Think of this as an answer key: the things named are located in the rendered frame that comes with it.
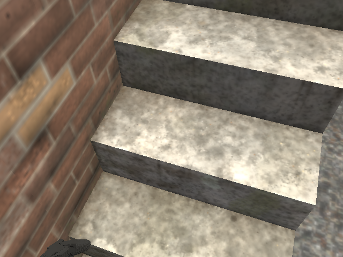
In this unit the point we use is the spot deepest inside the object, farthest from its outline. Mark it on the left robot hand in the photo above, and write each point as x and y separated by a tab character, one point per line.
68	248

